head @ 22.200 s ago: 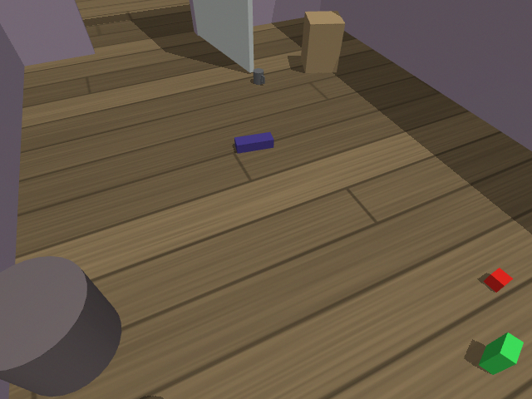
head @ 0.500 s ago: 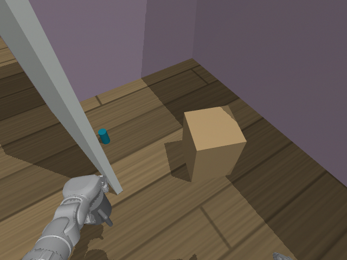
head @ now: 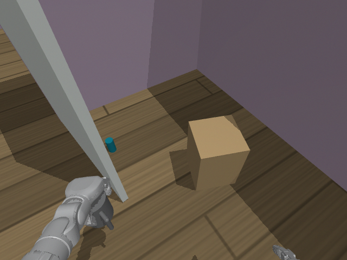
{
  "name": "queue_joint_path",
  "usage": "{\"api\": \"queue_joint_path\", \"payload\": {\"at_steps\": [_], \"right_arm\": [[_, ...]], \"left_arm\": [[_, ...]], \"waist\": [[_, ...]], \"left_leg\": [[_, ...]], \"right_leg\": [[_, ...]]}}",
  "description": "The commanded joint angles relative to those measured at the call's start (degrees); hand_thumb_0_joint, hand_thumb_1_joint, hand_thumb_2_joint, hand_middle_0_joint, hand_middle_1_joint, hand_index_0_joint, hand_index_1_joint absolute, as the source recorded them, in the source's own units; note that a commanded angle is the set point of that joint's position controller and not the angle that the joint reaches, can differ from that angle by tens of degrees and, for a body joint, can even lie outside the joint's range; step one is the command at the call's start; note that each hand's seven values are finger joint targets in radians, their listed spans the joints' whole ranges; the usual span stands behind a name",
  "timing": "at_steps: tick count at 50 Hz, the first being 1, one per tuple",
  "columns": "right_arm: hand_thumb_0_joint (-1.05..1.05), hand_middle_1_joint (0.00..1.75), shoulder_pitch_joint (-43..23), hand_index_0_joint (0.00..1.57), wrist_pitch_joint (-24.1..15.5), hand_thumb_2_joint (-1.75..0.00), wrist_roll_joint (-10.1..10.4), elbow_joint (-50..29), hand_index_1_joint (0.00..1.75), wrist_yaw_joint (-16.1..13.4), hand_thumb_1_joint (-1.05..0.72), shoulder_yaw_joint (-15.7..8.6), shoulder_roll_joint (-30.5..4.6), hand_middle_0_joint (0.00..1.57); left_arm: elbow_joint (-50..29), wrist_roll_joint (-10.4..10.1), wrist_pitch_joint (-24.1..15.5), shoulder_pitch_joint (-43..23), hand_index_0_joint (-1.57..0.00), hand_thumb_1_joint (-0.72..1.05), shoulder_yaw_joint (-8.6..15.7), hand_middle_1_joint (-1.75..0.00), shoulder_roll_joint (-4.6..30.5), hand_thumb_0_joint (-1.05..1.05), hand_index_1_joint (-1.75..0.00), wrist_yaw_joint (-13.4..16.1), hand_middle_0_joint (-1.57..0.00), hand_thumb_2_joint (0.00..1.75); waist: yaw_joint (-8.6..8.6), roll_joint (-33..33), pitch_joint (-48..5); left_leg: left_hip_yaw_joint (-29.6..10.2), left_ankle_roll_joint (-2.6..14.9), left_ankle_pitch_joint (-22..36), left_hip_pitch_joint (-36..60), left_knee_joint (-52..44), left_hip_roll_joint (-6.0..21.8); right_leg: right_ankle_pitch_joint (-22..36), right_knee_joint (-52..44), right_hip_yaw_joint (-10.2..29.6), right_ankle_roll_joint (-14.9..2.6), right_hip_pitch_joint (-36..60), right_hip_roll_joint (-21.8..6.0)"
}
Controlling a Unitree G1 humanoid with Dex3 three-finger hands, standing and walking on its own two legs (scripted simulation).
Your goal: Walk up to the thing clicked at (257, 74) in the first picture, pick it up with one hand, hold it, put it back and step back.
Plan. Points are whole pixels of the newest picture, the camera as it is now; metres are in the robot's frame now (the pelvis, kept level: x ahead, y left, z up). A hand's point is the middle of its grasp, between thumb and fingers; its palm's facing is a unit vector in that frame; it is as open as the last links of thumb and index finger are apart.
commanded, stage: hold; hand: left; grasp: from above
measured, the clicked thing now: (99, 211) +0.28 +0.21 -0.11
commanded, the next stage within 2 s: crouch in 1.32 s
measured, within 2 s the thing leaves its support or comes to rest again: neither
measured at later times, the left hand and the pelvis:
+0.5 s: hand (88, 209) +0.27 +0.22 -0.05, palm faces -0.49 -0.06 -0.87, open 10.0 cm; pelvis -0.01 +0.00 +0.01, yaw +0 degrees
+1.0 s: hand (87, 208) +0.27 +0.22 -0.04, palm faces -0.49 -0.06 -0.87, open 10.0 cm; pelvis -0.01 -0.01 +0.01, yaw +0 degrees
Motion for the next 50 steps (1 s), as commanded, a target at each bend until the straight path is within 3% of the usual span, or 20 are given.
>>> {"api": "queue_joint_path", "payload": {"at_steps": [1,2,12,13,18,19,20,27,30,35,37,42,43,46,48,50], "right_arm": [[0.0,0.3,-1.81,0.2,-1.85,-0.9,0.25,-6.73,0.3,-0.29,-0.9,-2.72,-8.58,0.2],[0.0,0.3,-1.78,0.2,-1.92,-0.9,0.2,-6.61,0.3,-0.29,-0.9,-2.68,-8.47,0.2],[0.0,0.3,-3.28,0.2,-1.94,-0.9,0.4,-6.9,0.3,-0.42,-0.91,-2.53,-8.3,0.2],[0.0,0.3,-3.32,0.2,-1.91,-0.9,0.42,-7.03,0.3,-0.38,-0.91,-2.45,-8.16,0.2],[0.0,0.3,-4.15,0.2,-1.79,-0.9,0.47,-7.67,0.3,-0.45,-0.91,-2.19,-8.09,0.2],[0.0,0.3,-4.8,0.2,-1.83,-0.9,0.58,-8.04,0.3,-0.51,-0.91,-2.08,-8.09,0.2],[0.0,0.3,-4.89,0.2,-1.82,-0.9,0.63,-8.01,0.3,-0.51,-0.91,-2.05,-8.14,0.2],[0.0,0.3,-5.35,0.2,-1.73,-0.9,0.73,-8.38,0.3,-0.75,-0.91,-1.68,-7.92,0.2],[0.0,0.3,-5.54,0.2,-1.76,-0.9,0.73,-8.06,0.3,-0.84,-0.91,-1.7,-7.95,0.2],[0.0,0.3,-6.79,0.2,-1.89,-0.9,0.81,-8.51,0.3,-0.88,-0.91,-1.57,-7.95,0.2],[0.0,0.3,-6.78,0.2,-1.99,-0.9,0.75,-8.64,0.3,-0.86,-0.91,-1.45,-7.75,0.2],[0.0,0.3,-7.06,0.2,-1.79,-0.9,0.87,-8.64,0.3,-1.12,-0.91,-1.37,-7.7,0.2],[0.0,0.3,-7.49,0.2,-1.79,-0.9,0.86,-8.79,0.3,-1.1,-0.91,-1.13,-7.41,0.2],[0.0,0.3,-6.96,0.2,-1.77,-0.9,0.95,-8.46,0.3,-1.24,-0.91,-1.31,-7.77,0.2],[0.0,0.3,-6.89,0.2,-1.69,-0.9,1.01,-8.57,0.3,-1.29,-0.91,-1.22,-7.34,0.2],[0.0,0.3,-6.45,0.2,-1.6,-0.9,1.02,-7.94,0.3,-1.47,-0.91,-1.34,-7.69,0.2]], "left_arm": [[-15.55,0.12,0.05,-21.61,-0.94,0.54,7.37,-0.83,14.11,0.0,-0.83,4.35,-0.93,0.96],[-15.95,0.22,0.06,-22.49,-0.93,0.53,7.09,-0.83,13.84,0.0,-0.83,4.46,-0.92,0.95],[-15.53,-0.22,0.45,-20.86,-0.92,0.51,6.91,-0.84,13.64,0.0,-0.84,3.39,-0.92,0.96],[-15.32,-0.4,0.52,-20.44,-0.91,0.51,5.86,-0.85,12.4,0.0,-0.85,2.96,-0.91,0.96],[-16.03,-0.79,0.04,-20.92,-0.93,0.53,5.99,-0.85,13.1,0.0,-0.84,1.44,-0.93,0.96],[-17.14,-1.21,-0.17,-20.87,-0.94,0.54,6.64,-0.84,13.78,0.0,-0.84,1.24,-0.93,0.93],[-15.42,-0.91,-0.09,-18.95,-0.93,0.53,6.63,-0.83,13.57,0.0,-0.82,1.04,-0.93,0.92],[-19.35,-0.42,-0.48,-22.06,-0.93,0.55,7.83,-0.86,15.11,0.0,-0.85,0.96,-0.92,0.93],[-19.34,-0.56,-0.41,-22.65,-0.93,0.55,7.47,-0.88,14.61,0.0,-0.86,0.69,-0.91,0.92],[-19.59,-0.71,-0.34,-23.21,-0.94,0.56,6.9,-0.89,14.37,0.0,-0.87,0.4,-0.91,0.92],[-19.22,-1.14,-0.04,-21.35,-0.94,0.55,6.21,-0.87,13.09,0.0,-0.85,0.1,-0.92,0.92],[-19.41,-0.96,-0.2,-22.46,-0.93,0.54,7.93,-0.89,15.45,0.0,-0.87,-0.44,-0.91,0.94],[-18.94,-0.98,-0.17,-21.59,-0.95,0.56,6.49,-0.89,14.12,0.0,-0.87,-0.67,-0.93,0.93],[-20.07,-0.87,-0.44,-22.74,-0.96,0.57,7.52,-0.88,15.25,0.0,-0.87,-1.09,-0.94,0.96],[-20.79,-1.07,-0.62,-22.16,-0.95,0.56,5.68,-0.86,13.14,0.0,-0.85,-1.48,-0.94,0.95],[-19.57,-0.69,-0.63,-22.74,-0.94,0.56,7.65,-0.86,15.65,0.0,-0.84,-1.11,-0.93,0.92]], "waist": [[0.58,2.21,-17.63],[0.05,2.4,-17.7],[0.68,0.96,-16.5],[0.48,0.64,-16.19],[0.71,0.72,-13.78],[1.5,1.12,-13.66],[0.94,0.57,-13.02],[1.64,0.84,-14.35],[1.08,0.71,-14.9],[1.6,1.54,-13.62],[1.58,0.14,-13.37],[1.96,0.09,-13.75],[1.67,-0.61,-13.26],[1.7,1.26,-14.88],[1.38,0.8,-15.19],[1.64,1.17,-15.12]], "left_leg": [[-0.46,-0.2,16.61,13.17,-4.69,-2.03],[-0.38,-0.17,16.84,13.42,-4.62,-1.91],[-0.24,0.25,14.36,13.61,-6.08,-2.23],[-0.31,0.24,14.69,13.72,-6.3,-2.08],[-0.36,0.42,12.39,12.88,-7.64,-2.11],[-0.25,0.37,11.26,13.06,-8.14,-2.2],[-0.2,0.49,10.75,13.06,-8.24,-2.26],[0.11,0.7,12.57,13.88,-8.69,-2.53],[0.15,0.71,12.06,14.81,-8.97,-2.29],[-0.14,0.37,9.1,14.88,-10.16,-2.13],[-0.3,0.67,9.82,14.78,-10.26,-2.11],[0.11,0.7,10.63,15.01,-10.3,-2.51],[0.01,0.74,10.01,14.98,-10.45,-2.51],[-0.09,0.57,11.91,16.56,-10.47,-2.28],[-0.04,0.69,13.92,17.15,-10.35,-2.31],[0.04,0.71,14.8,16.91,-10.38,-2.26]], "right_leg": [[13.82,-4.86,-2.43,-2.57,3.14,3.36],[14.1,-4.93,-2.3,-2.55,2.78,3.4],[12.4,-6.91,-2.01,-2.3,4.44,3.07],[12.59,-6.87,-2.15,-2.37,4.49,3.12],[10.72,-8.17,-2.2,-2.43,4.64,3.15],[9.52,-8.6,-2.2,-2.49,4.79,3.07],[9.19,-8.75,-2.04,-2.41,4.63,2.97],[10.94,-9.16,-1.76,-2.38,6.22,2.89],[10.54,-9.26,-1.7,-2.38,6.07,2.98],[7.23,-10.34,-2.0,-2.64,5.42,3.07],[8.1,-10.51,-2.03,-2.44,6.55,2.96],[8.72,-10.97,-1.73,-2.35,6.88,2.76],[8.05,-11.21,-1.82,-2.31,7.03,2.72],[9.97,-10.75,-1.79,-2.49,7.2,2.85],[12.09,-10.45,-1.83,-2.44,7.79,2.86],[12.84,-10.52,-1.96,-2.46,8.21,2.9]]}}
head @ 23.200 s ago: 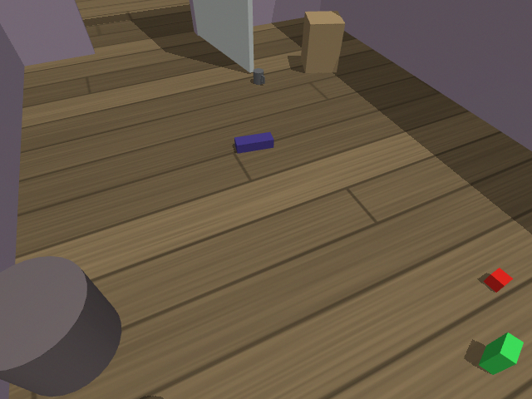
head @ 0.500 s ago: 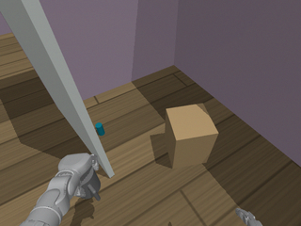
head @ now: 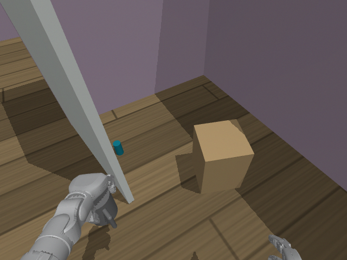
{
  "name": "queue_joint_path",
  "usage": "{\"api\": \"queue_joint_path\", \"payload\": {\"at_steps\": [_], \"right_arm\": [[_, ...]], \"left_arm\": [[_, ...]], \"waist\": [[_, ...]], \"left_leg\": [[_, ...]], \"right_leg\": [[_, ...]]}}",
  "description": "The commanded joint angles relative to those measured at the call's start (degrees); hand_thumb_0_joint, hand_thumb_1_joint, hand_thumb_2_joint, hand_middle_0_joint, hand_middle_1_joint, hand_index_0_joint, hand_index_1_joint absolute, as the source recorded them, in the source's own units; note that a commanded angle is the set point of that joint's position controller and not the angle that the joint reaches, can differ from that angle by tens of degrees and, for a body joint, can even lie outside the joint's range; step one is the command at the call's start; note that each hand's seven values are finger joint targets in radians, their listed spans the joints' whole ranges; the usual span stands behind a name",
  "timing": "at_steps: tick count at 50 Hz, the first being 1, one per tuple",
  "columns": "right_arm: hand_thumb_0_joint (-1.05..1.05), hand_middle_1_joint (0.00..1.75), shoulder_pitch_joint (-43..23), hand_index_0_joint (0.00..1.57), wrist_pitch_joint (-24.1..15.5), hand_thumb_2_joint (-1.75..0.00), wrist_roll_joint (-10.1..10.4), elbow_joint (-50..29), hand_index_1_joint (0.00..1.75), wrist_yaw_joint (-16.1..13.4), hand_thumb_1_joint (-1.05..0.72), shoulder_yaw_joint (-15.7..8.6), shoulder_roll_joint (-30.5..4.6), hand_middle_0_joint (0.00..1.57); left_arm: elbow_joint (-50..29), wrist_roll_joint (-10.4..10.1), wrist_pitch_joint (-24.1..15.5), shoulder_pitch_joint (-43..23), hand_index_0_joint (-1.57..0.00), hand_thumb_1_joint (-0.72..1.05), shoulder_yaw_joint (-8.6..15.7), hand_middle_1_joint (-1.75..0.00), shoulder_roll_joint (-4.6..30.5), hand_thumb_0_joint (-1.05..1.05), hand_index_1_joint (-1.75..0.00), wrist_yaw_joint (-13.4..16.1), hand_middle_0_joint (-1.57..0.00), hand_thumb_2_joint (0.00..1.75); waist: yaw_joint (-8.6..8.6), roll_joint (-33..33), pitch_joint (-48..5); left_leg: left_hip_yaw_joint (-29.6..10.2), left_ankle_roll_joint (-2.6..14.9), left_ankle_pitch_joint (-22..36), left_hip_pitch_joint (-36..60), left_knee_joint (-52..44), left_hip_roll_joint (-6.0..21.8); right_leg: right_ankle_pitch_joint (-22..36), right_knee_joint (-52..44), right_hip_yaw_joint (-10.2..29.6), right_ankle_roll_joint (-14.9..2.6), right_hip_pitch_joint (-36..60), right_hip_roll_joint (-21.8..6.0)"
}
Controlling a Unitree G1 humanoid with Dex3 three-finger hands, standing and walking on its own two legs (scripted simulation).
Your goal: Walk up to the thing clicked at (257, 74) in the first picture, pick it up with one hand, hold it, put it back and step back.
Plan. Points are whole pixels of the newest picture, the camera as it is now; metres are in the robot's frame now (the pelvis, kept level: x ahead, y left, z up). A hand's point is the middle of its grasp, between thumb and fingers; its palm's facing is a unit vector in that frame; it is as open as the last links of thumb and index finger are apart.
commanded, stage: hold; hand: left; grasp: from above
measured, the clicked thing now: (102, 209) +0.28 +0.21 -0.09
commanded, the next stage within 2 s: crouch in 0.32 s
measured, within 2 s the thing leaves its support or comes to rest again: neither
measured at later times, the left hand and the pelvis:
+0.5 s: hand (94, 201) +0.29 +0.22 -0.05, palm faces -0.49 -0.05 -0.87, open 10.0 cm; pelvis +0.00 +0.00 +0.00, yaw +0 degrees
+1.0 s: hand (110, 214) +0.31 +0.23 -0.22, palm faces -0.47 +0.05 -0.88, open 10.1 cm; pelvis -0.02 +0.00 -0.09, yaw +1 degrees
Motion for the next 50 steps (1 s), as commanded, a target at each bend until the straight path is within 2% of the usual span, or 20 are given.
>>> {"api": "queue_joint_path", "payload": {"at_steps": [1,2,4,5,7,9,10,17,19,21,22,24,27,31,36,39,44,46,47,50], "right_arm": [[0.0,0.3,-3.86,0.2,-2.07,-0.9,0.25,-7.29,0.3,-0.46,-0.91,-2.55,-7.88,0.2],[0.0,0.3,-3.93,0.2,-2.03,-0.9,0.31,-7.37,0.3,-0.4,-0.91,-2.49,-7.6,0.2],[0.0,0.3,-3.88,0.2,-1.81,-0.9,0.36,-7.26,0.3,-0.48,-0.91,-2.5,-7.79,0.2],[0.0,0.3,-3.62,0.2,-1.83,-0.9,0.37,-7.34,0.3,-0.38,-0.91,-2.53,-7.7,0.2],[0.0,0.3,-3.86,0.2,-1.77,-0.9,0.27,-7.41,0.3,-0.35,-0.91,-2.65,-7.89,0.2],[0.0,0.3,-3.89,0.2,-1.74,-0.9,0.21,-7.64,0.3,-0.12,-0.91,-2.78,-7.71,0.2],[0.0,0.3,-3.69,0.2,-1.71,-0.9,0.17,-7.44,0.3,-0.18,-0.91,-2.77,-7.82,0.2],[0.0,0.3,-4.27,0.2,-1.39,-0.9,0.15,-7.91,0.3,-0.28,-0.91,-2.72,-7.74,0.2],[0.0,0.3,-4.43,0.2,-1.35,-0.9,0.2,-7.99,0.3,-0.3,-0.91,-2.65,-7.59,0.2],[0.0,0.3,-3.98,0.2,-1.22,-0.91,0.18,-7.62,0.3,-0.38,-0.93,-2.93,-7.84,0.2],[0.0,0.3,-4.12,0.2,-1.22,-0.9,0.1,-7.56,0.3,-0.36,-0.88,-2.78,-7.55,0.2],[0.0,0.3,-3.72,0.2,-1.16,-0.9,0.12,-7.33,0.3,-0.4,-0.89,-2.89,-7.86,0.2],[0.0,0.3,-3.16,0.2,-0.84,-0.9,0.12,-7.15,0.3,-0.22,-0.89,-3.07,-7.77,0.2],[0.0,0.3,-1.99,0.2,-0.41,-0.9,-0.37,-6.28,0.3,0.09,-0.89,-3.32,-7.99,0.2],[0.0,0.3,0.01,0.2,-0.27,-0.9,-1.62,-4.35,0.3,1.07,-0.89,-3.68,-8.28,0.2],[0.0,0.3,2.05,0.2,-0.59,-0.9,-2.36,-2.98,0.3,1.82,-0.9,-4.3,-8.91,0.2],[0.0,0.3,5.41,0.2,-1.46,-0.9,-3.58,-2.88,0.3,2.68,-0.9,-5.28,-9.58,0.2],[0.0,0.3,6.52,0.2,-1.78,-0.9,-3.83,-2.54,0.3,2.6,-0.9,-5.34,-9.88,0.2],[0.0,0.3,7.14,0.2,-2.0,-0.9,-3.98,-2.03,0.3,2.32,-0.9,-5.33,-10.13,0.2],[0.0,0.3,8.28,0.2,-2.68,-0.9,-4.44,-0.91,0.3,1.72,-0.89,-5.51,-10.72,0.2]], "left_arm": [[-13.92,-0.23,-0.47,-23.17,-0.94,0.55,8.54,-0.86,14.7,0.0,-0.84,3.74,-0.93,0.94],[-13.37,-0.27,-0.45,-22.62,-0.94,0.55,7.31,-0.85,13.12,0.0,-0.84,3.63,-0.93,0.92],[-11.58,-0.1,-0.23,-22.39,-0.94,0.55,8.13,-0.86,13.76,0.0,-0.85,4.05,-0.93,0.93],[-12.23,-0.1,-0.24,-22.1,-0.93,0.54,6.37,-0.87,11.76,0.0,-0.85,3.96,-0.91,0.91],[-13.69,0.04,-0.3,-24.05,-0.93,0.55,8.16,-0.9,14.04,0.0,-0.88,4.42,-0.91,0.95],[-12.65,0.09,-0.17,-22.59,-0.95,0.55,6.53,-0.87,11.93,0.0,-0.86,4.27,-0.93,0.95],[-13.56,0.26,-0.25,-23.98,-0.94,0.55,8.1,-0.87,13.92,0.0,-0.86,4.46,-0.93,0.97],[-13.69,0.38,-0.45,-22.27,-0.96,0.58,8.58,-0.87,14.23,0.0,-0.86,4.26,-0.95,0.97],[-13.48,0.27,-0.51,-22.38,-0.97,0.59,7.3,-0.87,12.96,0.0,-0.86,4.07,-0.95,0.96],[-12.79,0.18,-0.57,-22.62,-0.99,0.62,8.06,-0.91,13.55,0.0,-0.87,4.23,-0.95,0.9],[-13.13,0.2,-0.55,-22.15,-0.91,0.54,7.08,-0.89,12.54,0.0,-0.85,4.2,-0.87,0.9],[-11.94,0.15,-0.71,-22.27,-0.89,0.52,7.73,-0.89,13.15,0.0,-0.88,4.53,-0.88,0.96],[-9.57,0.48,-1.43,-20.25,-0.91,0.53,6.85,-0.88,11.06,0.0,-0.87,5.46,-0.91,1.01],[-4.41,2.2,-3.1,-19.97,-0.91,0.53,7.01,-0.9,10.73,0.0,-0.89,8.61,-0.9,1.0],[3.35,5.12,-4.36,-25.67,-0.9,0.53,7.15,-0.95,10.69,0.0,-0.93,15.08,-0.89,1.03],[8.5,7.3,-4.94,-29.44,-0.9,0.53,6.97,-0.98,10.17,0.0,-0.96,18.83,-0.88,1.03],[12.97,11.19,-6.16,-35.28,-0.9,0.53,8.59,-0.99,11.41,0.0,-0.96,24.51,-0.87,1.01],[12.63,11.41,-5.74,-40.13,-0.88,0.52,8.18,-0.99,10.63,0.0,-0.95,26.42,-0.85,0.97],[13.47,11.41,-5.4,-43.0,-0.89,0.53,8.81,-1.0,12.07,0.0,-0.96,27.27,-0.85,0.98],[19.86,10.86,-4.06,-41.98,-0.89,0.52,10.38,-0.94,13.84,0.0,-0.92,28.8,-0.87,1.0]], "waist": [[-0.08,0.37,-17.13],[-0.16,0.13,-16.59],[-0.27,-0.54,-15.93],[-0.48,-0.72,-15.61],[0.2,0.7,-16.6],[-0.13,-0.01,-15.59],[0.31,0.85,-16.74],[0.33,-0.25,-16.88],[0.03,-0.34,-15.6],[0.02,-0.16,-16.4],[-0.19,-0.75,-16.2],[-0.37,-1.13,-16.06],[-0.81,-2.65,-14.52],[-1.5,-2.27,-12.8],[-2.88,-1.9,-14.12],[-4.43,-1.44,-17.76],[-5.32,1.38,-27.13],[-6.43,3.8,-30.84],[-6.75,4.85,-32.52],[-6.66,3.33,-35.15]], "left_leg": [[-0.07,0.91,10.34,10.39,-3.54,-2.03],[-0.1,0.81,10.74,10.45,-3.76,-1.95],[0.0,0.93,10.77,10.45,-3.87,-1.99],[-0.02,0.91,10.68,10.23,-3.97,-1.96],[-0.05,0.68,10.6,10.59,-4.02,-2.01],[-0.15,0.72,9.82,10.14,-4.27,-1.96],[0.01,0.75,10.27,10.23,-4.13,-2.16],[0.09,0.96,10.2,10.35,-4.01,-2.31],[-0.07,0.91,9.88,10.26,-4.26,-2.16],[0.02,0.85,10.33,10.85,-4.12,-2.16],[0.04,0.99,10.64,10.81,-3.96,-2.29],[-0.12,0.96,11.37,10.65,-3.9,-2.17],[-0.09,1.05,10.16,9.58,-3.8,-2.25],[-0.44,0.57,8.13,7.57,-2.79,-1.98],[-0.38,0.29,5.75,0.59,4.08,-2.14],[-0.36,0.17,4.41,-6.56,12.48,-2.05],[-0.47,0.19,-0.14,-19.43,26.06,-2.07],[-0.87,0.37,-0.6,-22.23,29.99,-1.77],[-1.15,0.39,-1.01,-23.59,31.77,-1.58],[-1.97,0.93,-2.07,-31.11,37.72,-1.31]], "right_leg": [[8.97,-4.73,-1.99,-2.18,2.22,3.01],[9.32,-4.56,-2.13,-2.31,1.87,3.07],[9.31,-4.89,-2.12,-2.22,1.7,3.06],[9.28,-4.8,-2.18,-2.31,1.49,3.07],[8.99,-5.13,-2.24,-2.37,1.63,2.95],[8.23,-5.2,-2.33,-2.42,1.68,3.02],[8.76,-5.25,-2.15,-2.35,2.42,2.83],[8.73,-5.75,-1.92,-2.11,2.93,2.71],[8.4,-5.72,-2.07,-2.24,2.23,2.79],[8.81,-5.75,-2.05,-2.21,2.36,2.8],[9.27,-5.72,-2.03,-2.05,2.6,2.68],[9.96,-5.6,-2.1,-2.03,2.27,2.77],[8.93,-5.45,-2.17,-2.12,1.54,2.76],[6.55,-4.01,-2.48,-2.45,-2.13,2.83],[4.67,1.35,-2.56,-2.4,-9.19,2.5],[4.29,9.0,-2.37,-2.27,-16.99,2.21],[0.56,22.25,-2.5,-2.58,-29.79,1.97],[-0.01,26.55,-2.79,-2.82,-35.25,2.24],[-0.49,28.65,-3.11,-2.98,-37.72,2.4],[-2.17,35.38,-3.88,-3.26,-44.31,2.8]]}}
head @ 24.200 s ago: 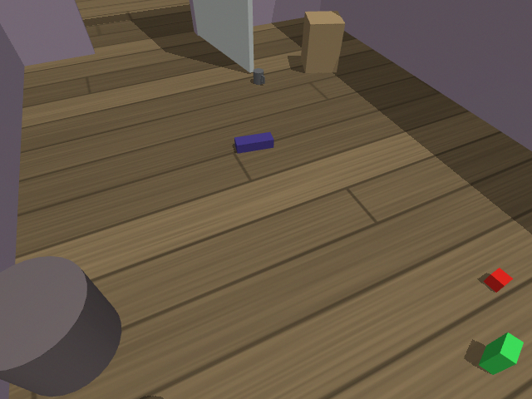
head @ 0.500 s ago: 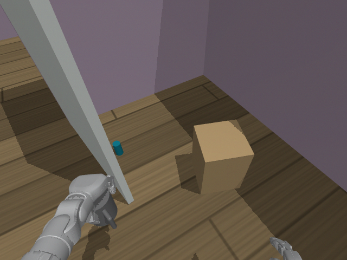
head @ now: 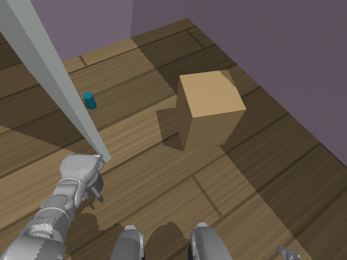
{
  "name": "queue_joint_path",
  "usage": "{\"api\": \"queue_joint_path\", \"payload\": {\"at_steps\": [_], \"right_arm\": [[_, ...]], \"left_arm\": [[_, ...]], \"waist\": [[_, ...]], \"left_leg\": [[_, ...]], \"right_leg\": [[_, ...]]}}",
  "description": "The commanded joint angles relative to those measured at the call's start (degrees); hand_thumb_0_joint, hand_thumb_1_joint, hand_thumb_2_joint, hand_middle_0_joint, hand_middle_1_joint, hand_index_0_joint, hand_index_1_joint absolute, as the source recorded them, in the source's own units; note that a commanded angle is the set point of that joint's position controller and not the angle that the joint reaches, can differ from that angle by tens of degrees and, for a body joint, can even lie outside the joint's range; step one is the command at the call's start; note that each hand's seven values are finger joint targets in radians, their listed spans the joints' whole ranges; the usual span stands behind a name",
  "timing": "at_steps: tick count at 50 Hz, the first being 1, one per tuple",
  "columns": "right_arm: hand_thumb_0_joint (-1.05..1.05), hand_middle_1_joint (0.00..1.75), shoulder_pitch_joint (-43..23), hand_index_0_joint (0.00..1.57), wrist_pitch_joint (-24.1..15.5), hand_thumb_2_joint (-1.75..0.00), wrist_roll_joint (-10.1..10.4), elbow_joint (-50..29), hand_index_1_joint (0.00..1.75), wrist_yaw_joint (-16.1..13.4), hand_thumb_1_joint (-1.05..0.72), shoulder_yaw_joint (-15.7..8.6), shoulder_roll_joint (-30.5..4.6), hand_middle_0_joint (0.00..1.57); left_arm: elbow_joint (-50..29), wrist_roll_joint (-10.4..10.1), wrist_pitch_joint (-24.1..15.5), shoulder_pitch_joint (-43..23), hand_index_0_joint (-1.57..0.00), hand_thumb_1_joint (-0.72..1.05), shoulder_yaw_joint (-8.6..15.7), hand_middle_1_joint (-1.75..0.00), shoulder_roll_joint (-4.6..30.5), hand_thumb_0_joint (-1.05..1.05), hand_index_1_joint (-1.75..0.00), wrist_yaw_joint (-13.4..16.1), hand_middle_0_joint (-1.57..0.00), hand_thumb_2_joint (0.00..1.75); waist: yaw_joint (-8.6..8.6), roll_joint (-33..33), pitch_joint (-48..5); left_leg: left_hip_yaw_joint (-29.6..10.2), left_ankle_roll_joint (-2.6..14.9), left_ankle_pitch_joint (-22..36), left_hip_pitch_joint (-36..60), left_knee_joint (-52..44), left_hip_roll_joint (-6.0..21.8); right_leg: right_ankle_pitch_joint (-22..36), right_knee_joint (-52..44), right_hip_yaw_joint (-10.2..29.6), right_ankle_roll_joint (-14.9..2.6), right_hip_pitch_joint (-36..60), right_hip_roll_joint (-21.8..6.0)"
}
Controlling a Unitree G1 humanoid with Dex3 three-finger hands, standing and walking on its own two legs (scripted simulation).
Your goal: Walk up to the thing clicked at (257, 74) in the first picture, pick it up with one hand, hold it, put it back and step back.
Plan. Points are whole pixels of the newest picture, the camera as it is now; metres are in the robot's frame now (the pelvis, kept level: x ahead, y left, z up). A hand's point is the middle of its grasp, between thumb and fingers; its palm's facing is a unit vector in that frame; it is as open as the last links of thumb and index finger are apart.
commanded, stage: crouch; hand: left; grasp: from above
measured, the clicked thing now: (90, 184) +0.34 +0.22 -0.17
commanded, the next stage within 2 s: lower in 1.38 s
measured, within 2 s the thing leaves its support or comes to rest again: neither
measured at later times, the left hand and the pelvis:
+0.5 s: hand (105, 186) +0.39 +0.22 -0.36, palm faces -0.51 +0.00 -0.86, open 9.9 cm; pelvis -0.03 +0.01 -0.19, yaw -2 degrees
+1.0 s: hand (110, 183) +0.43 +0.22 -0.46, palm faces -0.50 -0.02 -0.87, open 10.0 cm; pelvis -0.04 +0.00 -0.27, yaw -5 degrees
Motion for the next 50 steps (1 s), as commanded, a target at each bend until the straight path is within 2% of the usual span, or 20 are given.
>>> {"api": "queue_joint_path", "payload": {"at_steps": [1,2,4,5,8,11,16,18,20,23,24,27,28,32,34,41,44,46,48,50], "right_arm": [[0.0,0.3,6.02,0.2,-2.15,-0.9,-0.55,-2.8,0.3,-1.02,-0.89,-3.06,-8.8,0.2],[0.0,0.3,6.32,0.2,-2.28,-0.89,-0.9,-2.61,0.3,-1.24,-0.89,-3.07,-8.81,0.2],[0.0,0.3,6.78,0.2,-2.45,-0.9,-1.04,-2.53,0.3,-1.38,-0.89,-3.18,-8.9,0.2],[0.0,0.3,6.32,0.2,-2.55,-0.9,-1.13,-2.07,0.3,-1.53,-0.9,-3.24,-8.95,0.2],[0.0,0.3,6.61,0.2,-2.76,-0.9,-1.68,-1.89,0.3,-1.51,-0.9,-3.11,-8.99,0.2],[0.0,0.3,6.84,0.2,-3.21,-0.9,-2.01,-1.73,0.3,-1.27,-0.89,-3.03,-9.06,0.2],[0.0,0.3,7.39,0.2,-4.21,-0.9,-2.46,-1.25,0.3,-0.28,-0.9,-2.21,-8.46,0.2],[0.0,0.3,7.71,0.2,-4.5,-0.9,-2.54,-1.14,0.3,0.1,-0.9,-2.2,-9.13,0.2],[0.0,0.3,8.12,0.2,-4.84,-0.9,-2.89,-0.67,0.3,0.68,-0.89,-1.98,-9.52,0.2],[0.0,0.3,9.18,0.2,-5.37,-0.9,-3.63,-0.04,0.3,1.46,-0.9,-1.81,-9.83,0.2],[0.0,0.3,9.19,0.2,-5.52,-0.9,-3.73,-0.14,0.3,1.61,-0.9,-1.79,-9.84,0.2],[0.0,0.3,10.09,0.2,-5.9,-0.9,-4.6,0.55,0.3,2.28,-0.9,-1.48,-9.98,0.2],[0.0,0.3,9.86,0.2,-5.88,-0.9,-4.59,0.21,0.3,2.44,-0.9,-1.53,-9.93,0.2],[0.0,0.3,10.04,0.2,-5.91,-0.9,-5.31,0.72,0.3,3.23,-0.91,-0.79,-9.79,0.2],[0.0,0.3,9.8,0.2,-5.94,-0.9,-5.28,0.64,0.3,3.59,-0.91,-0.6,-9.95,0.2],[0.0,0.3,8.71,0.2,-5.97,-0.9,-5.23,-0.05,0.3,4.57,-0.91,-0.11,-10.23,0.2],[0.0,0.3,9.04,0.2,-5.96,-0.9,-5.22,0.4,0.3,5.03,-0.91,0.03,-10.46,0.2],[0.0,0.3,9.09,0.2,-5.73,-0.9,-5.14,0.16,0.3,5.12,-0.91,-0.11,-10.92,0.2],[0.0,0.3,9.26,0.2,-5.53,-0.9,-5.2,0.46,0.3,5.27,-0.91,0.21,-10.57,0.2],[0.0,0.3,9.6,0.2,-5.4,-0.9,-5.31,0.52,0.3,5.51,-0.91,0.27,-10.8,0.2]], "left_arm": [[-8.53,-1.3,1.78,-27.95,-0.87,0.51,6.22,-0.95,14.69,0.0,-0.92,6.75,-0.85,0.99],[-9.35,-1.35,2.24,-28.76,-0.88,0.51,6.94,-0.94,15.68,0.0,-0.91,6.96,-0.85,0.99],[-9.15,-1.71,3.12,-29.27,-0.92,0.56,5.93,-0.92,14.67,0.0,-0.9,6.56,-0.9,0.97],[-8.89,-1.85,3.46,-29.73,-0.93,0.58,6.82,-0.93,16.3,0.0,-0.91,6.44,-0.91,0.98],[-4.49,-2.69,4.42,-27.26,-0.94,0.57,7.33,-0.92,16.15,0.0,-0.9,5.25,-0.92,0.99],[-4.21,-2.76,4.39,-29.92,-0.95,0.6,9.0,-0.91,18.97,0.0,-0.89,4.29,-0.93,0.98],[-2.45,-2.85,2.34,-31.94,-0.97,0.62,9.25,-0.9,18.69,0.0,-0.88,3.64,-0.94,0.95],[-3.91,-2.09,0.98,-34.65,-0.96,0.6,10.12,-0.89,20.82,0.0,-0.86,3.64,-0.94,0.94],[-4.36,-1.37,-0.18,-35.54,-0.98,0.62,10.72,-0.86,21.47,0.0,-0.84,4.08,-0.95,0.92],[-6.87,-0.46,-1.68,-39.55,-0.99,0.63,10.96,-0.87,21.62,0.0,-0.85,5.49,-0.96,0.95],[-8.06,-0.43,-1.96,-40.27,-0.98,0.61,11.62,-0.85,22.78,0.0,-0.83,6.23,-0.96,0.95],[-7.19,0.16,-1.99,-40.1,-0.98,0.6,12.99,-0.85,24.43,0.0,-0.84,7.66,-0.96,0.97],[-8.08,0.21,-2.0,-40.49,-0.98,0.6,13.22,-0.83,25.12,0.0,-0.82,8.09,-0.97,0.98],[-4.49,1.27,-1.03,-42.65,-0.98,0.59,12.65,-0.84,24.33,0.0,-0.83,8.67,-0.97,0.99],[-1.45,1.33,-0.34,-42.31,-0.98,0.59,13.07,-0.84,25.45,0.0,-0.84,8.62,-0.97,1.0],[2.93,-0.04,0.65,-41.62,-0.98,0.6,13.15,-0.86,26.01,0.0,-0.85,6.67,-0.97,1.01],[4.16,-0.43,0.36,-42.12,-0.97,0.6,12.56,-0.86,25.77,0.0,-0.85,5.2,-0.97,1.0],[3.14,-0.77,-0.28,-43.95,-0.96,0.58,12.6,-0.86,26.82,0.0,-0.85,4.6,-0.95,0.98],[3.41,-0.6,-1.02,-43.37,-0.96,0.58,13.57,-0.85,28.68,0.0,-0.84,4.39,-0.96,0.97],[2.58,-0.38,-1.87,-43.89,-0.98,0.61,14.06,-0.86,29.61,0.0,-0.85,4.27,-0.97,0.97]], "waist": [[-1.38,7.5,-30.57],[-0.82,8.65,-33.83],[-1.45,9.3,-36.2],[-1.38,9.34,-36.88],[-2.07,8.07,-35.41],[-1.77,8.61,-38.97],[-4.12,7.24,-37.61],[-4.39,9.58,-39.03],[-4.42,11.55,-41.2],[-5.66,14.39,-45.32],[-5.28,14.42,-47.4],[-5.75,16.78,-46.79],[-5.11,16.53,-48.96],[-6.36,17.94,-46.88],[-6.36,17.11,-44.92],[-5.96,15.31,-42.84],[-6.88,15.16,-40.22],[-7.53,13.61,-41.57],[-6.65,13.65,-41.12],[-6.75,14.02,-42.45]], "left_leg": [[0.7,0.95,9.62,9.98,2.53,-1.71],[0.39,0.92,10.33,9.97,4.03,-1.44],[-0.17,1.06,9.05,7.5,6.53,-1.33],[0.08,1.19,8.2,4.9,8.22,-1.37],[-0.78,1.06,4.43,-0.31,11.0,-1.27],[-1.24,1.2,4.03,-3.82,15.57,-1.11],[-0.55,1.95,-2.2,-15.75,22.42,-1.82],[-1.62,1.56,-3.97,-15.54,23.47,-1.7],[-2.2,1.34,-2.04,-14.52,25.74,-1.5],[-2.45,1.13,1.94,-12.25,29.35,-1.26],[-2.33,1.19,2.97,-11.76,30.39,-1.22],[-1.76,1.03,5.42,-12.95,33.45,-1.16],[-1.59,1.14,5.97,-12.66,34.34,-1.19],[-1.41,1.11,6.69,-15.16,37.32,-1.02],[-0.85,1.41,5.71,-18.56,39.07,-1.03],[-0.31,1.71,1.02,-26.87,41.9,-1.27],[-0.55,1.73,1.78,-28.27,43.8,-1.05],[-0.34,2.12,1.09,-30.24,45.32,-1.06],[0.07,2.17,0.5,-32.67,46.54,-1.23],[-0.01,2.08,0.96,-32.52,47.55,-1.11]], "right_leg": [[9.82,2.29,-2.67,-3.88,-4.92,2.22],[9.93,4.42,-2.9,-4.05,-6.02,2.33],[9.06,7.27,-3.26,-4.17,-8.98,2.25],[8.64,8.47,-3.07,-4.09,-9.78,2.12],[5.13,12.1,-3.51,-4.15,-14.9,2.03],[3.97,16.69,-3.96,-4.34,-19.57,2.21],[0.19,21.41,-4.01,-4.08,-24.58,2.05],[-1.89,23.98,-4.49,-4.39,-28.95,2.03],[-0.98,26.77,-5.0,-4.52,-32.18,1.98],[1.9,29.91,-5.49,-4.37,-34.52,1.86],[2.67,30.59,-5.52,-4.44,-34.52,2.07],[4.93,33.03,-5.33,-4.13,-36.52,1.65],[5.37,33.76,-5.47,-4.29,-36.23,2.02],[6.16,36.45,-5.85,-4.27,-38.95,2.02],[6.09,37.07,-5.81,-4.1,-39.38,2.15],[3.17,40.17,-6.26,-4.16,-40.19,2.78],[3.83,41.57,-6.51,-4.05,-41.92,2.97],[4.13,42.05,-6.36,-3.76,-41.19,3.13],[3.7,42.8,-5.98,-3.7,-40.84,3.24],[3.93,43.97,-6.19,-3.73,-40.7,3.31]]}}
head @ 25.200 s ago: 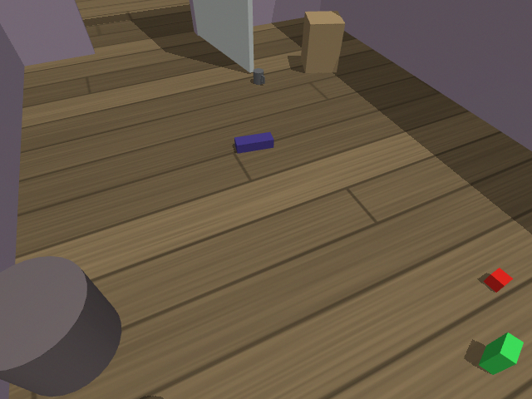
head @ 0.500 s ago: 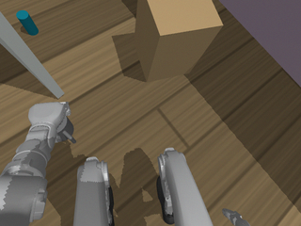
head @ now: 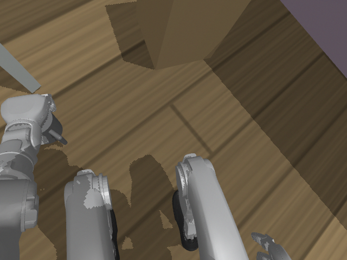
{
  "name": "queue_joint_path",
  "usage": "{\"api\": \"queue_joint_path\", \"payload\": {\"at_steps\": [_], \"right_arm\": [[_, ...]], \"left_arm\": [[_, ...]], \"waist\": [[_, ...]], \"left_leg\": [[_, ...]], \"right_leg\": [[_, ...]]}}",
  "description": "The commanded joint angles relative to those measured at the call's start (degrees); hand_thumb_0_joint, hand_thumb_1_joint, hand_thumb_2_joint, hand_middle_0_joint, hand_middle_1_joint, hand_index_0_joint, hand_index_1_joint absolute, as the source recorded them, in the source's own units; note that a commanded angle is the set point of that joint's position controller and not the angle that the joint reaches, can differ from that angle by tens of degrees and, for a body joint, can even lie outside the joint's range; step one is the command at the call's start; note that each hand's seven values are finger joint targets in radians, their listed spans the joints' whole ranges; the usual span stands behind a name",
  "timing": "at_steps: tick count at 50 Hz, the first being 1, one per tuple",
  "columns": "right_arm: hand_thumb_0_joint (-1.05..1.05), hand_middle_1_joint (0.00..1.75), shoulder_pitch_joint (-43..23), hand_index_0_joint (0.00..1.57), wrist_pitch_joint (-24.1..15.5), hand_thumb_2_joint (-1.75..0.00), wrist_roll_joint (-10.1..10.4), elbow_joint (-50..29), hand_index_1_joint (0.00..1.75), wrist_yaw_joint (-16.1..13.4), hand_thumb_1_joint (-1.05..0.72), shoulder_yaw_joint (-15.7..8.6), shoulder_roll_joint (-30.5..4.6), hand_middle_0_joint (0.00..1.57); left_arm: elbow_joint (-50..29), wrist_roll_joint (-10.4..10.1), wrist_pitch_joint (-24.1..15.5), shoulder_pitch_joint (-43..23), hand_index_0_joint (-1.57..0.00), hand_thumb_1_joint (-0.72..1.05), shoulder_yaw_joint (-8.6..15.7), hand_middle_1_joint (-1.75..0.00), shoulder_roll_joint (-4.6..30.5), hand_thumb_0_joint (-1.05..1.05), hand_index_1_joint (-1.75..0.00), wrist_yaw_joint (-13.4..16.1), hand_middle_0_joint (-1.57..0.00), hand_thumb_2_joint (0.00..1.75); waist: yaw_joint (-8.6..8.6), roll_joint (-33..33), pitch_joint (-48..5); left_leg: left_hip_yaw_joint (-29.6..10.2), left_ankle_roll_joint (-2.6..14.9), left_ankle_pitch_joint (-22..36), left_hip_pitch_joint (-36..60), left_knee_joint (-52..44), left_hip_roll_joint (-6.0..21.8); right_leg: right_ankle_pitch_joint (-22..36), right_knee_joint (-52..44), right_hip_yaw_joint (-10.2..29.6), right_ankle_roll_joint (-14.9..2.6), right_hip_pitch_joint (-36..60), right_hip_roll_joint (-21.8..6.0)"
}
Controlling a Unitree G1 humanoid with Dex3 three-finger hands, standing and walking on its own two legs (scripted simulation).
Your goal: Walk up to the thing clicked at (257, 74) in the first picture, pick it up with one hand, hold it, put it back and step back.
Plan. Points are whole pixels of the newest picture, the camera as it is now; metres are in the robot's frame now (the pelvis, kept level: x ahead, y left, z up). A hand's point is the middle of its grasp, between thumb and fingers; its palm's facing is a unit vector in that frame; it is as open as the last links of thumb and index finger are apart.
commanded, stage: crouch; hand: left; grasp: from above
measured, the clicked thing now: (46, 129) +0.44 +0.26 -0.22
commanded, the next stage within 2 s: lower in 0.38 s
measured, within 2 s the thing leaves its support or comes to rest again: rests again in 1.14 s
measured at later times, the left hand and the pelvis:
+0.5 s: hand (44, 123) +0.46 +0.26 -0.23, palm faces -0.48 -0.05 -0.88, open 9.9 cm; pelvis -0.01 +0.00 -0.05, yaw -1 degrees
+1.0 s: hand (54, 129) +0.46 +0.26 -0.30, palm faces -0.47 -0.06 -0.88, open 9.9 cm; pelvis +0.00 +0.00 -0.09, yaw -3 degrees
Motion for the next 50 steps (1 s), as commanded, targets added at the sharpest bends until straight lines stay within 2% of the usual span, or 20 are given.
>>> {"api": "queue_joint_path", "payload": {"at_steps": [1,5,8,11,13,17,18,22,24,25,29,30,31,33,36,42,45,46,48,50], "right_arm": [[0.0,0.3,12.97,0.2,0.17,-0.9,0.25,-0.46,0.3,-0.21,-0.91,-4.06,-12.79,0.2],[0.0,0.3,13.53,0.2,0.26,-0.9,-0.03,-0.26,0.3,0.1,-0.91,-3.87,-13.04,0.2],[0.0,0.3,13.46,0.2,0.36,-0.9,-0.25,-0.07,0.3,0.19,-0.91,-3.88,-13.36,0.2],[0.0,0.3,13.35,0.2,0.17,-0.9,-0.55,0.1,0.3,0.4,-0.91,-3.39,-13.39,0.2],[0.0,0.3,13.19,0.2,0.12,-0.9,-0.5,0.4,0.3,0.31,-0.91,-3.23,-13.82,0.2],[0.0,0.3,12.87,0.2,-0.21,-0.9,-0.67,0.49,0.3,0.4,-0.91,-2.34,-13.72,0.2],[0.0,0.3,12.94,0.2,-0.24,-0.9,-0.81,0.66,0.3,0.47,-0.91,-2.09,-13.71,0.2],[0.0,0.3,12.9,0.2,-0.19,-0.9,-0.75,0.67,0.3,0.62,-0.91,-1.42,-14.13,0.2],[0.0,0.3,12.79,0.2,-0.11,-0.9,-0.69,0.69,0.3,0.65,-0.91,-1.09,-14.13,0.2],[0.0,0.3,12.96,0.2,-0.09,-0.9,-0.6,0.82,0.3,0.64,-0.91,-0.97,-14.04,0.2],[0.0,0.3,12.78,0.2,-0.28,-0.9,-1.0,0.93,0.3,1.16,-0.91,-0.16,-14.36,0.2],[0.0,0.3,12.67,0.2,-0.26,-0.9,-1.0,0.87,0.3,1.22,-0.91,0.24,-14.47,0.2],[0.0,0.3,12.7,0.2,-0.28,-0.9,-1.08,0.69,0.3,1.24,-0.91,0.17,-14.79,0.2],[0.0,0.3,12.43,0.2,-0.26,-0.9,-1.32,0.69,0.3,1.47,-0.91,0.65,-14.78,0.2],[0.0,0.3,12.27,0.2,-0.36,-0.9,-1.52,0.32,0.3,1.79,-0.91,0.64,-15.01,0.2],[0.0,0.3,11.11,0.2,-0.25,-0.9,-2.12,0.06,0.3,2.01,-0.91,0.22,-15.59,0.2],[0.0,0.3,10.87,0.2,-0.48,-0.9,-2.33,0.26,0.3,2.24,-0.91,0.12,-15.61,0.2],[0.0,0.3,10.56,0.2,-0.49,-0.9,-2.22,0.31,0.3,2.22,-0.9,0.19,-15.57,0.2],[0.0,0.3,10.75,0.2,-0.54,-0.89,-2.42,0.42,0.3,2.24,-0.9,0.6,-15.79,0.2],[0.0,0.3,10.7,0.2,-0.97,-0.89,-2.55,0.64,0.3,2.38,-0.89,0.89,-16.03,0.2]], "left_arm": [[-11.97,-0.21,-1.57,-22.19,-0.98,0.62,3.05,-0.87,17.31,0.0,-0.86,3.04,-0.97,0.98],[-12.33,0.57,-2.79,-22.65,-0.98,0.61,3.76,-0.85,18.0,0.0,-0.83,3.87,-0.96,0.93],[-13.49,1.18,-3.11,-24.55,-0.96,0.58,4.52,-0.85,19.77,0.0,-0.83,4.78,-0.94,0.94],[-11.78,1.49,-2.76,-25.24,-0.97,0.6,4.15,-0.86,19.28,0.0,-0.84,5.54,-0.95,0.94],[-10.86,1.61,-2.63,-26.75,-0.95,0.58,4.67,-0.85,20.53,0.0,-0.84,6.03,-0.94,0.95],[-7.89,1.46,-2.03,-26.85,-0.95,0.57,4.09,-0.85,20.8,0.0,-0.84,6.22,-0.93,0.94],[-6.99,1.38,-1.88,-26.24,-0.95,0.56,3.44,-0.85,20.0,0.0,-0.84,5.9,-0.94,0.96],[-5.78,0.8,-1.78,-26.41,-0.97,0.6,3.71,-0.85,21.1,0.0,-0.85,5.26,-0.97,1.0],[-4.96,0.59,-1.83,-26.29,-0.98,0.6,2.93,-0.87,20.91,0.0,-0.87,4.78,-0.98,1.02],[-4.1,0.65,-1.77,-25.5,-0.98,0.59,2.92,-0.86,21.02,0.0,-0.86,4.64,-0.98,1.02],[-1.46,0.53,-2.46,-25.36,-0.99,0.61,1.94,-0.86,20.27,0.0,-0.86,3.64,-0.99,1.01],[-1.45,0.44,-2.84,-26.13,-0.98,0.59,2.08,-0.85,21.24,0.0,-0.86,3.63,-0.99,1.0],[-1.52,0.26,-3.13,-26.1,-0.99,0.61,2.77,-0.86,21.77,0.0,-0.85,3.84,-0.98,0.98],[-1.8,0.61,-3.92,-25.37,-0.99,0.62,2.61,-0.86,21.7,0.0,-0.85,4.18,-0.98,0.95],[-3.5,1.55,-4.74,-25.61,-1.03,0.67,3.64,-0.89,23.55,0.0,-0.88,5.02,-1.01,0.97],[-7.86,2.27,-4.68,-25.66,-1.03,0.68,5.65,-0.86,25.28,0.0,-0.85,8.21,-1.02,0.94],[-7.9,2.48,-4.1,-26.87,-1.03,0.68,5.22,-0.86,24.87,0.0,-0.85,9.26,-1.01,0.93],[-7.19,2.36,-3.69,-26.87,-1.0,0.63,4.86,-0.81,24.74,0.0,-0.8,9.52,-0.99,0.94],[-5.91,2.27,-3.26,-27.19,-0.96,0.59,5.24,-0.8,25.06,0.0,-0.78,10.24,-0.95,0.9],[-3.36,2.19,-2.67,-26.39,-0.95,0.59,4.41,-0.81,23.99,0.0,-0.79,10.48,-0.94,0.9]], "waist": [[0.26,14.23,-43.56],[-0.05,16.43,-42.05],[-0.12,17.44,-44.25],[-0.65,18.94,-43.07],[-0.92,19.01,-41.66],[-1.37,18.37,-39.59],[-1.29,17.43,-40.25],[-1.36,17.04,-40.07],[-1.66,15.07,-40.33],[-1.5,14.48,-39.05],[-2.64,13.65,-35.91],[-2.8,13.09,-35.94],[-2.66,13.14,-36.22],[-2.35,15.59,-36.77],[-2.78,17.24,-37.85],[-2.56,22.33,-39.33],[-3.62,23.06,-38.25],[-3.32,22.63,-37.92],[-3.73,22.17,-37.59],[-4.34,21.72,-36.01]], "left_leg": [[5.56,2.87,13.66,30.59,-9.65,-0.92],[5.3,2.46,13.4,30.96,-8.88,-0.96],[5.47,2.49,13.22,31.57,-7.71,-0.83],[5.43,2.34,12.12,31.31,-7.15,-0.87],[5.34,2.46,10.23,29.82,-7.2,-0.92],[5.65,2.75,8.55,26.68,-5.85,-1.07],[5.62,2.76,9.0,27.0,-5.44,-1.03],[5.69,2.97,10.08,24.59,-4.2,-1.1],[5.62,3.28,10.43,23.05,-3.18,-1.01],[5.78,3.36,10.44,22.44,-2.92,-1.07],[5.15,3.38,11.2,20.52,-0.96,-0.84],[5.09,3.52,11.56,19.3,-0.32,-0.79],[4.96,3.5,11.48,19.48,-0.24,-0.92],[4.76,3.0,12.28,20.25,0.01,-0.94],[4.63,2.8,13.23,21.4,0.91,-0.83],[4.71,2.3,13.25,23.64,1.83,-0.61],[4.69,2.32,11.73,22.68,2.19,-0.57],[4.7,2.39,11.35,22.41,2.57,-0.45],[4.55,2.52,11.01,21.1,2.91,-0.59],[4.17,2.49,10.86,21.02,3.52,-0.44]], "right_leg": [[16.57,-11.26,-4.69,-4.26,19.32,0.99],[15.88,-9.29,-5.19,-4.53,16.06,0.74],[16.11,-8.3,-5.29,-4.58,15.87,0.91],[15.05,-7.16,-5.68,-4.79,13.55,0.8],[13.45,-6.61,-6.1,-4.96,11.73,0.87],[12.24,-6.18,-6.2,-4.81,11.55,0.9],[12.61,-6.31,-6.21,-4.79,12.18,1.16],[13.81,-5.39,-6.3,-4.5,12.99,1.2],[14.64,-5.47,-6.32,-4.27,14.38,1.61],[14.78,-5.65,-6.23,-4.2,14.44,1.64],[15.56,-4.03,-6.98,-4.08,13.58,1.88],[16.07,-3.78,-6.97,-3.89,14.36,2.04],[15.86,-3.33,-7.25,-3.96,13.8,1.93],[16.27,-1.81,-7.67,-4.13,13.38,2.01],[17.28,-0.58,-8.11,-4.19,13.29,2.24],[17.56,1.47,-8.49,-4.5,11.02,2.4],[16.34,1.85,-8.66,-4.64,9.2,2.44],[16.11,1.72,-8.54,-4.67,8.56,2.53],[15.93,1.98,-8.68,-4.54,8.68,2.5],[15.63,2.58,-9.18,-4.61,7.25,2.61]]}}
